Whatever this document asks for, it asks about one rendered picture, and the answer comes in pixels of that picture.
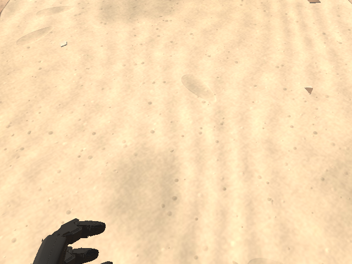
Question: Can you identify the robot left hand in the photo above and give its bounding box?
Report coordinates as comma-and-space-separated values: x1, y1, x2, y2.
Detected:
33, 218, 113, 264

